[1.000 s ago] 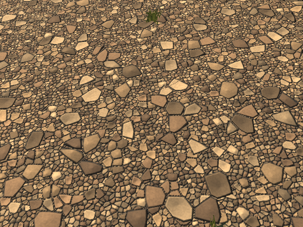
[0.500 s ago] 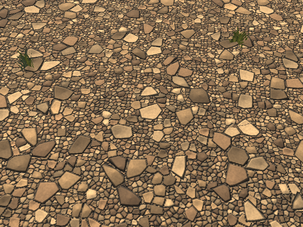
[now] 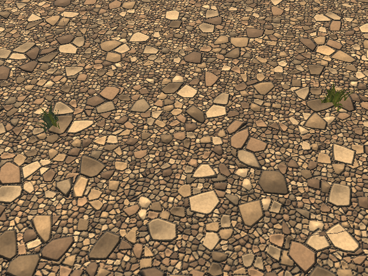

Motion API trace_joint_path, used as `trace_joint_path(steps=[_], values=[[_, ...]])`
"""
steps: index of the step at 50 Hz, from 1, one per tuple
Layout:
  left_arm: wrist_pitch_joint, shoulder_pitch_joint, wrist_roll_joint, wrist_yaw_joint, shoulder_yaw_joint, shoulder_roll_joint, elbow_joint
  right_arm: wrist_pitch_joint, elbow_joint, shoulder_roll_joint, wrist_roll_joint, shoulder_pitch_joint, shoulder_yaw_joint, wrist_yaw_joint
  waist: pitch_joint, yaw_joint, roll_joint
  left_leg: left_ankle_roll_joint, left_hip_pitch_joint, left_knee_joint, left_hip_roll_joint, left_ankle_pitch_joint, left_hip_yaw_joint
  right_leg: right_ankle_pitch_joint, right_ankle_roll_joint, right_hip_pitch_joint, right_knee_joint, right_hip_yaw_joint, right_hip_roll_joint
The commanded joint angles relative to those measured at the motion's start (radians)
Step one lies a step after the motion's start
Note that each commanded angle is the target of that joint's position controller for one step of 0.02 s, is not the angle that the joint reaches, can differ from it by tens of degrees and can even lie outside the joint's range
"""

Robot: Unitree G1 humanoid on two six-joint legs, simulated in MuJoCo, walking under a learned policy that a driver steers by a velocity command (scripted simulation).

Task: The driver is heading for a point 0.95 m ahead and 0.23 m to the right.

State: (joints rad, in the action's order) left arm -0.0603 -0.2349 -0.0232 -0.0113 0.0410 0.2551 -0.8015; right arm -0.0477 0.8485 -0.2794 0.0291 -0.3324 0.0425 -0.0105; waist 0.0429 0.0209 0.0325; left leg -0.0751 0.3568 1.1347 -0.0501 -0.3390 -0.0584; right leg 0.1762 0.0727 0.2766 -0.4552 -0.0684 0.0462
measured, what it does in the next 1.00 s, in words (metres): walks ahead: left foot, then right foot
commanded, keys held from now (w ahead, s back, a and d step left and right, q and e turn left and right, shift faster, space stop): w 0.50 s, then w+e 0.28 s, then e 0.22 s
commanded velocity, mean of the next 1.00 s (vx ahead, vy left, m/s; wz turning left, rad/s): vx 0.46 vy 0.00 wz -0.15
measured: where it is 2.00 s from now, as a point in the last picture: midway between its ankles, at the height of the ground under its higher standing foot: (199, 236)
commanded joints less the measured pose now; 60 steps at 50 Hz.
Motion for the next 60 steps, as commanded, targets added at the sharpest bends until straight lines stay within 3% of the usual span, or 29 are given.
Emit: trace_joint_path(steps=[1,5,8,13,16,18,19,20,21,22,23,25,27,30,36,40,42,44,45,46,47,48,49,50,51,52,53,55,60], values=[[-0.032,-0.082,0.011,-0.002,0.021,0.094,0.001,0.008,-0.041,-0.061,0.013,-0.051,0.01,-0.014,-0.037,0.001,-0.115,0.021,0.161,-0.015,0.077,0.037,-0.012,-0.224,0.139,-0.148,0.26,0.297,-0.267],[-0.038,-0.136,0.019,-0.004,0.023,0.103,-0.044,0.013,-0.084,-0.042,0.015,0.11,-0.003,-0.025,0.008,-0.019,-0.105,0.056,0.275,-0.167,0.127,0.161,0.049,-0.259,0.14,-0.169,0.326,0.204,-0.235],[-0.035,-0.171,0.02,-0.006,0.022,0.103,-0.072,0.008,-0.117,-0.015,0.007,0.233,-0.02,-0.03,0.021,-0.046,-0.107,0.068,0.247,-0.36,0.126,0.268,0.091,-0.309,0.117,-0.17,0.329,0.139,-0.199],[-0.03,-0.238,0.013,0.001,0.024,0.124,-0.116,0.002,-0.145,-0.027,0.0,0.349,-0.024,-0.025,0.032,-0.075,-0.108,0.039,0.19,-0.53,0.098,0.3,0.117,-0.392,0.105,-0.26,0.287,0.134,-0.245],[-0.022,-0.221,0.007,0.011,0.028,0.14,-0.131,-0.006,-0.136,-0.05,0.004,0.311,-0.014,-0.016,0.017,-0.038,-0.11,-0.005,0.102,-0.591,0.064,0.198,0.123,-0.575,0.087,-0.325,0.186,0.13,-0.272],[-0.014,-0.207,0.01,0.013,0.024,0.135,-0.137,-0.023,-0.051,-0.084,0.018,0.071,0.008,-0.001,-0.111,0.064,-0.07,-0.054,-0.21,-0.682,0.024,0.2,0.133,-0.69,0.055,-0.271,-0.101,0.073,-0.216],[-0.016,-0.194,0.015,0.012,0.011,0.103,-0.104,-0.03,-0.015,-0.156,0.039,-0.111,0.03,0.012,-0.235,0.133,0.017,-0.11,-0.464,-0.7,0.219,0.11,-0.077,-0.415,0.033,-0.086,-0.381,0.034,-0.169],[-0.015,-0.308,0.04,0.006,-0.008,0.005,-0.083,-0.022,-0.004,-0.249,0.038,-0.149,0.056,0.016,-0.332,0.077,0.253,-0.24,-0.682,-0.809,0.483,0.032,-0.55,0.288,-0.007,0.259,-0.727,-0.013,0.019],[-0.006,-0.238,0.008,0.016,0.023,0.126,-0.098,-0.011,-0.009,-0.19,-0.006,-0.092,0.048,0.01,-0.26,0.077,0.089,-0.226,-0.603,-0.853,0.446,0.006,-0.582,0.327,0.009,0.351,-0.804,0.116,-0.016],[-0.011,-0.171,0.01,0.01,0.026,0.117,-0.078,-0.012,-0.017,-0.137,-0.013,-0.001,0.033,0.007,-0.128,0.039,0.05,-0.2,-0.48,-0.866,0.404,0.051,-0.42,0.238,0.015,0.373,-0.789,0.128,-0.062],[-0.015,-0.136,0.012,0.005,0.019,0.092,-0.074,-0.02,-0.016,-0.089,-0.009,0.044,0.021,0.003,-0.068,0.017,0.017,-0.175,-0.375,-0.901,0.356,0.161,-0.317,0.176,0.013,0.343,-0.736,0.124,-0.095],[0.007,-0.153,-0.007,-0.006,0.016,0.067,-0.089,-0.033,0.002,-0.047,-0.014,0.071,0.009,0.008,-0.035,-0.034,0.038,-0.123,-0.255,-0.953,0.277,0.248,-0.18,0.127,-0.008,0.255,-0.657,0.111,-0.13],[0.026,-0.156,-0.008,-0.016,0.014,0.048,-0.098,-0.051,0.023,-0.053,-0.013,0.039,0.012,0.009,-0.034,-0.044,0.036,-0.128,-0.229,-0.98,0.276,0.335,-0.117,0.109,-0.024,0.236,-0.645,0.111,-0.122],[0.038,-0.056,-0.005,-0.025,0.017,0.048,-0.071,-0.064,0.052,-0.07,-0.015,-0.004,0.017,0.013,0.013,-0.034,0.023,-0.111,-0.236,-1.035,0.266,0.32,-0.028,0.001,-0.04,0.336,-0.588,0.12,-0.133],[0.034,0.131,-0.001,-0.033,0.004,0.022,-0.011,-0.065,0.087,-0.056,-0.014,-0.058,0.009,0.018,0.054,0.002,0.019,-0.07,-0.29,-1.043,0.242,0.432,0.123,-0.19,-0.044,0.384,-0.348,0.065,-0.118],[0.028,0.239,-0.008,-0.04,-0.009,0.008,0.038,-0.057,0.125,-0.057,-0.011,-0.119,0.006,0.034,0.082,0.029,0.013,-0.058,-0.397,-0.974,0.265,0.651,0.196,-0.178,-0.01,0.371,-0.198,-0.02,-0.096],[0.021,0.206,-0.015,-0.037,-0.008,0.009,0.036,-0.048,0.132,-0.072,-0.01,-0.114,0.008,0.045,0.052,0.009,0.033,-0.038,-0.442,-0.851,0.268,0.954,0.234,-0.114,0.017,0.294,-0.154,-0.067,-0.046],[0.013,0.063,-0.021,-0.028,0.004,0.035,-0.005,-0.037,0.127,-0.101,-0.012,-0.085,0.017,0.056,-0.032,-0.046,0.068,-0.02,-0.453,-0.631,0.263,1.181,0.254,-0.047,0.056,0.146,-0.132,-0.094,0.026],[0.004,-0.052,-0.027,-0.024,0.018,0.061,-0.038,-0.03,0.12,-0.11,-0.016,-0.071,0.021,0.058,-0.098,-0.09,0.065,-0.01,-0.416,-0.452,0.255,1.117,0.256,-0.09,0.083,0.013,-0.067,-0.074,0.047],[-0.007,-0.168,-0.041,-0.015,0.038,0.11,-0.066,-0.03,0.102,-0.114,-0.028,-0.045,0.022,0.055,-0.167,-0.158,0.02,0.022,-0.273,-0.197,0.215,0.844,0.271,-0.292,0.128,-0.187,0.018,0.01,-0.015],[-0.007,-0.179,-0.033,-0.003,0.071,0.238,-0.063,-0.034,0.052,-0.013,-0.024,-0.112,0.004,0.045,-0.287,-0.088,-0.206,0.063,0.046,0.155,0.075,-0.147,0.271,-0.991,0.241,-0.497,-0.143,0.339,-0.334],[0.008,-0.22,0.017,-0.001,0.085,0.269,-0.051,-0.024,0.031,-0.053,-0.042,-0.125,0.014,0.045,-0.465,-0.112,-0.201,0.084,0.219,0.381,-0.026,-0.301,0.081,-1.155,0.414,-0.648,-0.072,0.63,-0.458],[0.024,-0.137,0.031,0.009,0.082,0.236,-0.025,-0.022,0.023,-0.068,-0.029,-0.064,0.014,0.043,-0.369,-0.097,-0.075,0.082,0.272,0.367,0.055,-0.181,0.015,-1.026,0.384,-0.536,-0.017,0.517,-0.421],[0.034,-0.055,0.034,0.015,0.066,0.17,-0.011,-0.025,0.003,-0.06,-0.023,0.006,0.011,0.041,-0.223,-0.081,-0.048,0.084,0.287,0.29,0.085,-0.11,0.019,-0.885,0.338,-0.383,0.036,0.447,-0.367],[0.042,-0.015,0.033,0.019,0.053,0.122,-0.01,-0.019,-0.002,-0.061,-0.011,0.037,0.015,0.042,-0.124,-0.046,-0.001,0.093,0.265,0.211,0.106,-0.081,0.018,-0.801,0.286,-0.255,0.082,0.394,-0.307],[0.047,0.002,0.037,0.024,0.047,0.1,-0.008,0.0,-0.009,-0.061,0.004,0.033,0.017,0.039,-0.093,-0.02,-0.004,0.103,0.213,0.145,0.117,-0.068,0.015,-0.744,0.258,-0.158,0.114,0.351,-0.265],[0.046,0.0,0.03,0.022,0.043,0.096,-0.009,0.022,-0.007,-0.05,0.011,0.013,0.018,0.039,-0.092,-0.004,-0.012,0.11,0.164,0.103,0.113,-0.064,0.018,-0.748,0.237,-0.106,0.121,0.324,-0.24],[0.037,-0.004,0.017,0.015,0.054,0.133,-0.006,0.049,-0.015,-0.023,0.007,-0.009,0.013,0.04,-0.126,0.015,-0.029,0.123,0.125,0.041,0.098,-0.048,0.03,-0.756,0.225,-0.062,0.119,0.302,-0.212],[0.055,-0.022,0.012,0.016,0.067,0.166,0.014,0.076,-0.066,-0.05,0.004,0.101,0.021,0.044,-0.133,-0.016,-0.093,0.136,0.173,-0.093,0.096,0.032,0.018,-0.401,0.168,-0.04,0.15,0.36,-0.168]])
